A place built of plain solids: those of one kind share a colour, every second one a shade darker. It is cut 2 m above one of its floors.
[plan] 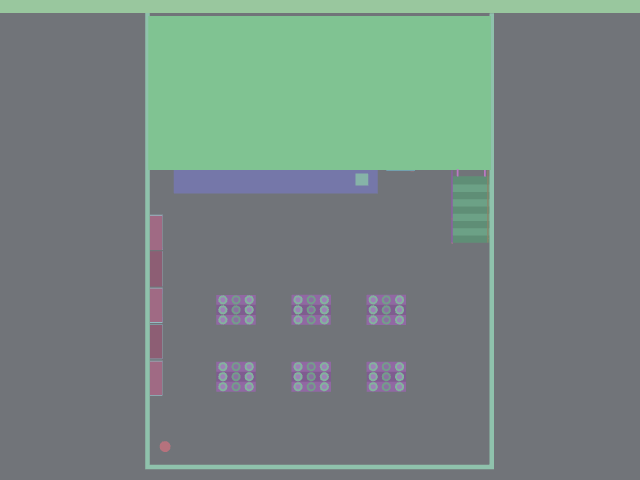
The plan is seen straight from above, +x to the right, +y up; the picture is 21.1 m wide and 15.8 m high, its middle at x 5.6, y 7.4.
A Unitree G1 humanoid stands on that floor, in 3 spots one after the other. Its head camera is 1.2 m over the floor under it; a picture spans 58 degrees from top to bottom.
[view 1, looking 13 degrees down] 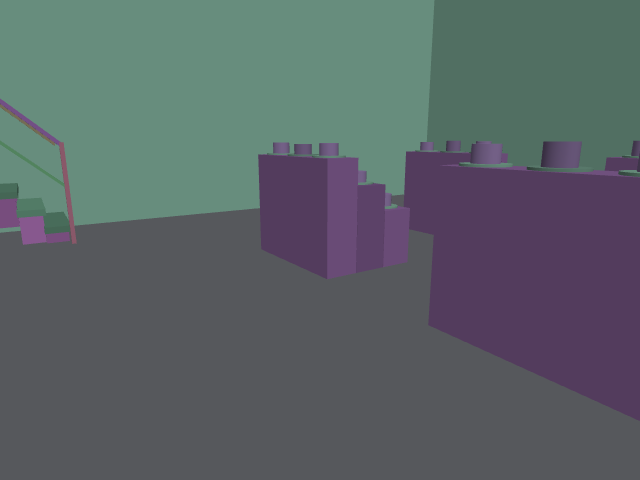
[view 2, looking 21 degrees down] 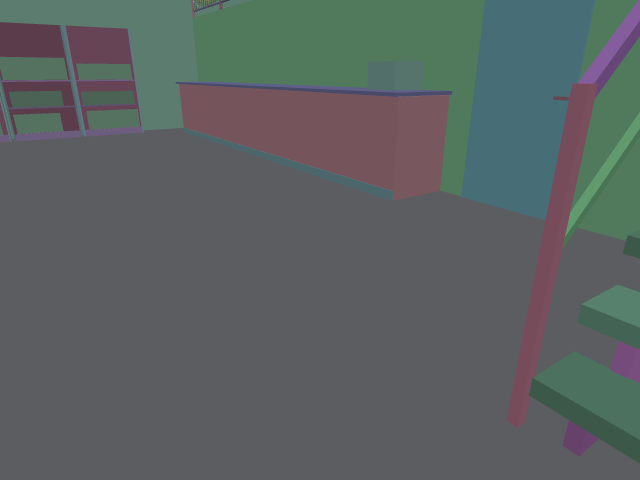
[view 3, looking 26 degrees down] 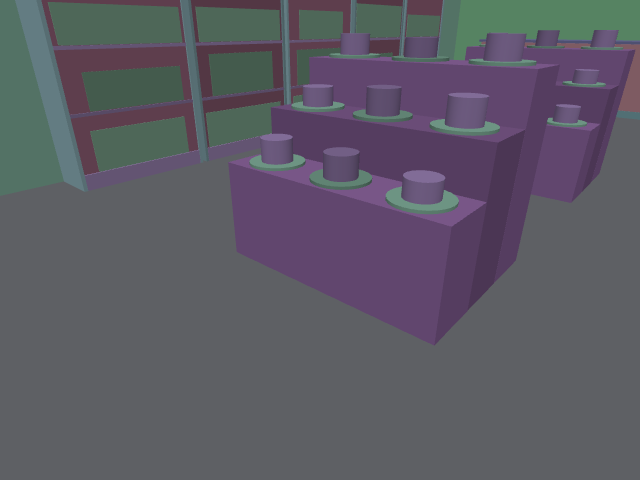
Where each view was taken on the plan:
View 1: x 4.14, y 7.69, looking -34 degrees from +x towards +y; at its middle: step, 3.85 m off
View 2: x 10.58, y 6.01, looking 146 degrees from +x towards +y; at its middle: ground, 3.35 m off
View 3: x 4.07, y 1.00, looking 131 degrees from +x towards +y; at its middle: step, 2.07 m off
